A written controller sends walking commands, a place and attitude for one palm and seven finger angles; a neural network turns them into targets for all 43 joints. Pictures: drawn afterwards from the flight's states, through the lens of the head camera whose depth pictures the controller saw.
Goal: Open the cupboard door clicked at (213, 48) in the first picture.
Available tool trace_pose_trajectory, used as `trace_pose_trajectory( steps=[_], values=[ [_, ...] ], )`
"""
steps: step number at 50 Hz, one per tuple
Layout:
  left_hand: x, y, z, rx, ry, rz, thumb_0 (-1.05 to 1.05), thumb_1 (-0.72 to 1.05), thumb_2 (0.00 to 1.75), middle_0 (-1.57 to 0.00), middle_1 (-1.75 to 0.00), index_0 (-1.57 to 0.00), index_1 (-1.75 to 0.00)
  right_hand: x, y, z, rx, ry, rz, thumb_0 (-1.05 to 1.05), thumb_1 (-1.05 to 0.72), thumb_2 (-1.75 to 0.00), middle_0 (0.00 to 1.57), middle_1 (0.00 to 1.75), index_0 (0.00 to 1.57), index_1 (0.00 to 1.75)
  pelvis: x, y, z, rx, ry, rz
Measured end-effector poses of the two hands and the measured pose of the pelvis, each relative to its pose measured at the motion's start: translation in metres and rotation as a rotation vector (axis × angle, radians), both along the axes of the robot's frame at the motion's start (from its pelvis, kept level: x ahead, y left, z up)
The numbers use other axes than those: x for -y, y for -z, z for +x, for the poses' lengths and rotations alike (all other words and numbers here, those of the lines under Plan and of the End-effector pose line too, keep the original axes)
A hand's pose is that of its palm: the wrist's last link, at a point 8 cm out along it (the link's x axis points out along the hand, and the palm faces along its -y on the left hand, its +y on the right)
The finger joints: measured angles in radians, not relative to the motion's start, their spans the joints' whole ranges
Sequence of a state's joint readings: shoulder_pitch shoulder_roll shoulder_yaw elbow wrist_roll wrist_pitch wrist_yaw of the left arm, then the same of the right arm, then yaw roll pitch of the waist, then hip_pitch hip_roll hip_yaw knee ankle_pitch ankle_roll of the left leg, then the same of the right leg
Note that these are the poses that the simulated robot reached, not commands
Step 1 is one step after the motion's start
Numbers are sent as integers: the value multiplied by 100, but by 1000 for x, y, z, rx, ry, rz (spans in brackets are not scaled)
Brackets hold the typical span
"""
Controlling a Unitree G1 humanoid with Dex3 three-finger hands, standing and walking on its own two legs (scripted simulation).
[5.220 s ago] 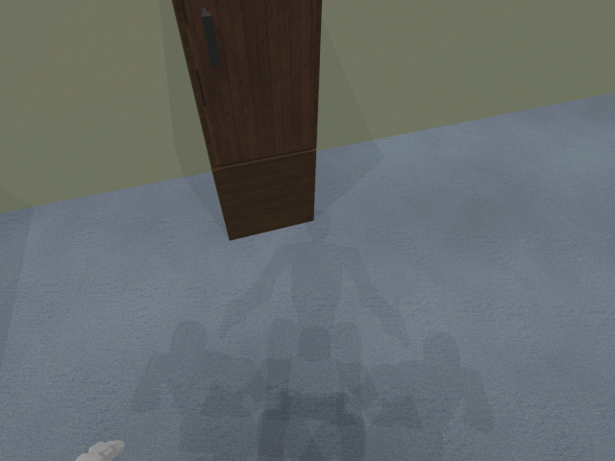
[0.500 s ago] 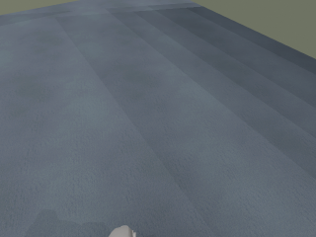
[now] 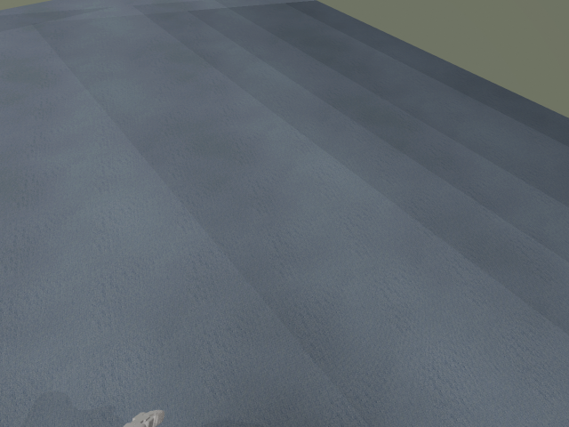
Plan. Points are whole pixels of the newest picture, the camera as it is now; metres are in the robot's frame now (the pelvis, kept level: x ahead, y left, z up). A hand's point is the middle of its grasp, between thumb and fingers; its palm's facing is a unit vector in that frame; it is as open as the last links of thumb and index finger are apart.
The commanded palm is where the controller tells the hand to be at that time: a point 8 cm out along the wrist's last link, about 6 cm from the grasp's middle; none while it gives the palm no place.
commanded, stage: turn to face it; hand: left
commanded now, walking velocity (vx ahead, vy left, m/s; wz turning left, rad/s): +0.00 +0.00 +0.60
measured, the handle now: out of the picture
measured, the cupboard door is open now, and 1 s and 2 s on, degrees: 0 0 0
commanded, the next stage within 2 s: none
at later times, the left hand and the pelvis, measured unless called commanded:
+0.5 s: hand out of the picture -0.01 +0.24 -0.20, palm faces +0.36 -0.90 -0.26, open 7.3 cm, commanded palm none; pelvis +0.01 +0.01 -0.02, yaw +19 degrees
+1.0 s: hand out of the picture +0.00 +0.19 -0.15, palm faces +0.58 -0.76 -0.29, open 7.4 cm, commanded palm none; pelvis +0.02 -0.04 -0.01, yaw +37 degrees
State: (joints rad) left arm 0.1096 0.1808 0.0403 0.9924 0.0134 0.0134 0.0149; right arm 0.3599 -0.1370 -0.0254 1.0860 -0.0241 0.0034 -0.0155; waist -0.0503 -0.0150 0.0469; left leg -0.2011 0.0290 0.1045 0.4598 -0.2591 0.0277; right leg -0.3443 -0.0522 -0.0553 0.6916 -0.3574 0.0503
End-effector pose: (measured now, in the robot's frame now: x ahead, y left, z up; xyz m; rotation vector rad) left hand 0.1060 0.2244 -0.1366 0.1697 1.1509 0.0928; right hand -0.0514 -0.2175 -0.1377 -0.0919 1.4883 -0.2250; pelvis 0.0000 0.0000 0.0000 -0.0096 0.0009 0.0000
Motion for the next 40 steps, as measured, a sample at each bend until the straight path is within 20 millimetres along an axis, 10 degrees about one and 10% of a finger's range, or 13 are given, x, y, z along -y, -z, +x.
trace_pose_trajectory(
  steps=[8, 17, 25, 40],
  values=[
    [25, -12, 8, 72, -75, 28, 0, 91, 90, -20, -30, -20, -30, 23, 20, 29, -41, -53, 63, 1, -91, -90, 20, 30, 20, 30, 22, 5, 12, -1, -109, 24],
    [-7, -9, -60, -3, -265, 71, -1, 93, 90, -20, -30, -20, -30, 39, 8, 155, 152, -284, -1, 1, -91, -90, 20, 30, 20, 30, 17, 4, 14, 2, -235, 31],
    [-54, 27, -142, -137, -423, 58, 0, 92, 90, -20, -30, -20, -30, -5, -12, 263, 382, -515, -80, 1, -91, -90, 19, 30, 20, 30, -12, 25, 11, 2, -332, 11],
    [-51, -5, -149, -49, -553, 73, 1, 91, 90, -20, -30, -20, -30, -44, -15, 263, 340, -645, 18, 1, -91, -90, 20, 30, 20, 30, -4, 4, 10, -1, -494, -6]
  ],
)
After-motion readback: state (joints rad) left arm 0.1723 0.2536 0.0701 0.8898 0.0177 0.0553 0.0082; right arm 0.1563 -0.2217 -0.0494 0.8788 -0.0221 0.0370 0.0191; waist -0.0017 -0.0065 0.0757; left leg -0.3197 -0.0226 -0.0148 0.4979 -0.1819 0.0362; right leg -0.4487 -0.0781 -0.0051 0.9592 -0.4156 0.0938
